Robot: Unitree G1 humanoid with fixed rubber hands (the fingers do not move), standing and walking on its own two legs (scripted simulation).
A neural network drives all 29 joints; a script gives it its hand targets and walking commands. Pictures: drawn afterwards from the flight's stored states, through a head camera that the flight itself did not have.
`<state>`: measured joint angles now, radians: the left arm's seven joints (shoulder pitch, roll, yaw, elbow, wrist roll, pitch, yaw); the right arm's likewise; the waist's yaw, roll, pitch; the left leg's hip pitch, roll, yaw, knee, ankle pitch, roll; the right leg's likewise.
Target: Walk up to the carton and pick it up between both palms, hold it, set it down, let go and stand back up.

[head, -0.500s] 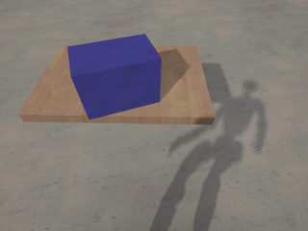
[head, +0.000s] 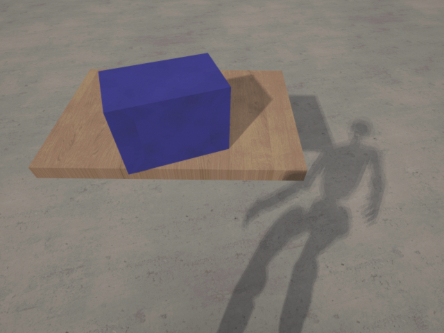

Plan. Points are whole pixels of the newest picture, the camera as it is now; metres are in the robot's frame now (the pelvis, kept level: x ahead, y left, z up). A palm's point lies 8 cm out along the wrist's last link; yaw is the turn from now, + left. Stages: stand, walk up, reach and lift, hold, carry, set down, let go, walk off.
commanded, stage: walk up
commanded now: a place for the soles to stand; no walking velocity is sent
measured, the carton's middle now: (168, 113) +0.71 +0.16 -0.02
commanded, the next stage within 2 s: none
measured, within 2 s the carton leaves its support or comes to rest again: neither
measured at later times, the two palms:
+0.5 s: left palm out of the picture +0.06 +0.32 -0.10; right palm out of the picture +0.09 -0.31 -0.10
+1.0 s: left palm out of the picture +0.05 +0.32 -0.10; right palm out of the picture +0.08 -0.31 -0.10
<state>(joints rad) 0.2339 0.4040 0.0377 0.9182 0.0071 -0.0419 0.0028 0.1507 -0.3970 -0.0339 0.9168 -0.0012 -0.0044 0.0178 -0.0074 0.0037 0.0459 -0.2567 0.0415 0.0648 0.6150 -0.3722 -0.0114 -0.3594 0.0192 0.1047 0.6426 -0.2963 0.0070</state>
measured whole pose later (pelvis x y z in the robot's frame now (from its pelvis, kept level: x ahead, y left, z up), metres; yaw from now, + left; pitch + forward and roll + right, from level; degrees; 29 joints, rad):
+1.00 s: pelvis -0.01 +0.00 +0.00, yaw +0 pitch +0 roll +1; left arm 0.23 0.40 0.04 0.95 0.01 -0.05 0.00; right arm 0.15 -0.40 -0.03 0.93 0.00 0.00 0.02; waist -0.01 0.00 0.03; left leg -0.26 0.04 0.07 0.62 -0.35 -0.01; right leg -0.36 0.02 0.10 0.63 -0.27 0.02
